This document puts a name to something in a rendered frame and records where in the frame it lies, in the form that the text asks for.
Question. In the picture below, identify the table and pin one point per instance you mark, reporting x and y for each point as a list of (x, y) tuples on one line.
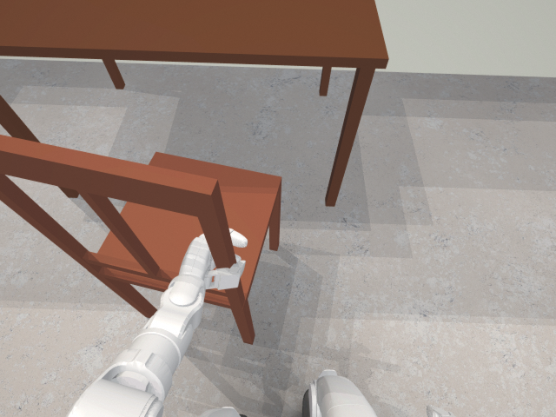
[(320, 33)]

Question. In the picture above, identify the left robot hand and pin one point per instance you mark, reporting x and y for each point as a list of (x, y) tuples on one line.
[(198, 260)]

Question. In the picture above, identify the left robot forearm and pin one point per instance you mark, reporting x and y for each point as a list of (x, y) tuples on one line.
[(157, 351)]

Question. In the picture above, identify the robot right shin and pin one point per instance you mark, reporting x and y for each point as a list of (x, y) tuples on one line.
[(327, 372)]

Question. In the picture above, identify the chair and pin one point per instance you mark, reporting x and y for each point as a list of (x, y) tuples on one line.
[(169, 203)]

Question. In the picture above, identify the left robot upper arm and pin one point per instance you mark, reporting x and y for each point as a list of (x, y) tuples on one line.
[(110, 399)]

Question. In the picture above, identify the robot right thigh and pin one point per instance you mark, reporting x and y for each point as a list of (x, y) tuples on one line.
[(337, 396)]

